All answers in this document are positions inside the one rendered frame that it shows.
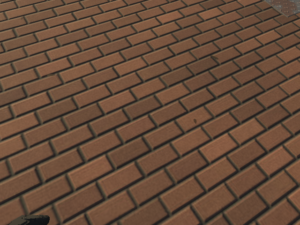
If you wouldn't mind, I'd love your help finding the left robot hand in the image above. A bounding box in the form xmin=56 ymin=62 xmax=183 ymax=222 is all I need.
xmin=9 ymin=215 xmax=50 ymax=225

